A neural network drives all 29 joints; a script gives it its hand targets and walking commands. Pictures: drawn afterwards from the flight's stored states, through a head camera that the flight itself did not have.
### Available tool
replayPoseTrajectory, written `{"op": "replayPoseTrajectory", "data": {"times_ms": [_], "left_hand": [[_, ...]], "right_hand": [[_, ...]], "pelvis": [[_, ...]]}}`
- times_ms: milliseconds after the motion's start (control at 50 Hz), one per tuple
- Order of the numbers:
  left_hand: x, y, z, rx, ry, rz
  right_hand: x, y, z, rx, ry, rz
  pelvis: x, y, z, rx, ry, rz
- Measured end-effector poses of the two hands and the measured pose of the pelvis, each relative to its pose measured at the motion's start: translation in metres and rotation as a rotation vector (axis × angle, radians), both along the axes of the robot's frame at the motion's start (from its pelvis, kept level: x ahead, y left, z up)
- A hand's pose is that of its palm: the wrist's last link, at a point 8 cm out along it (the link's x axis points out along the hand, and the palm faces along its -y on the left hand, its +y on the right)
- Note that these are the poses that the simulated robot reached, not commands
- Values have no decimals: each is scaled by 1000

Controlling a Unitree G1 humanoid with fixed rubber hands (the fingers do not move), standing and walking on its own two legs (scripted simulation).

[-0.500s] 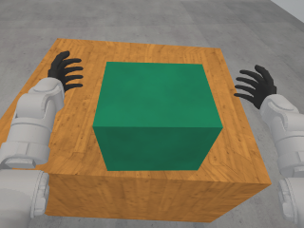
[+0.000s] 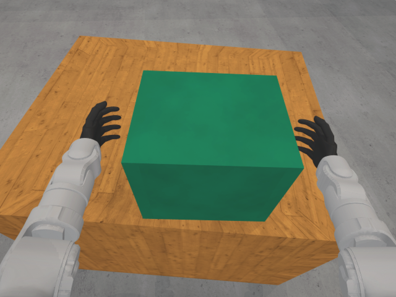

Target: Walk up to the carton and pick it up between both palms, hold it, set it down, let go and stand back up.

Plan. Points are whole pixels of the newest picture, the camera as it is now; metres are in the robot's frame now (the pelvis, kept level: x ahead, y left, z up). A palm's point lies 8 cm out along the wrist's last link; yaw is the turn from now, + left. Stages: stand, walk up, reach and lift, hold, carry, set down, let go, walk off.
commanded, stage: reach and lift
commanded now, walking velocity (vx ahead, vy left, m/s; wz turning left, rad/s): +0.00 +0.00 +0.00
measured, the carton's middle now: (207, 149) +0.44 -0.04 +0.02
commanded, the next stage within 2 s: none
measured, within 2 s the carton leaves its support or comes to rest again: neither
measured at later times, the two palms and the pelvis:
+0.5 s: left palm (112, 143) +0.44 +0.16 +0.06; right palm (319, 155) +0.40 -0.27 +0.05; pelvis -0.02 -0.01 -0.02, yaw -1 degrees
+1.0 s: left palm (118, 148) +0.43 +0.15 +0.05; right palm (303, 159) +0.40 -0.24 +0.04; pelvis -0.04 -0.02 -0.03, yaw +1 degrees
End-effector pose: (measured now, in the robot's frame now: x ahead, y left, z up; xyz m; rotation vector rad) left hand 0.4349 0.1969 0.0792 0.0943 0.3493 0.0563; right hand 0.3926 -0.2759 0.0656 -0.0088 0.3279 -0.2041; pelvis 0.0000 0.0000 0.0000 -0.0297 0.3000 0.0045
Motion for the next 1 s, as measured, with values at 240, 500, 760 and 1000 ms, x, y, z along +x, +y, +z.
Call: {"op": "replayPoseTrajectory", "data": {"times_ms": [240,500,760,1000], "left_hand": [[7,-22,-16,6,-47,-26],[2,-34,-16,-8,-69,-28],[-3,-43,-32,-13,-79,-10],[-3,-46,-28,-5,-84,-5]], "right_hand": [[2,-9,-18,-6,-32,-28],[7,2,-12,-5,-48,-4],[6,25,-24,12,-40,1],[6,31,-26,29,-33,-15]], "pelvis": [[-8,-2,-10,8,66,-13],[-23,-8,-18,22,91,-17],[-38,-15,-29,18,146,4],[-42,-17,-32,22,161,16]]}}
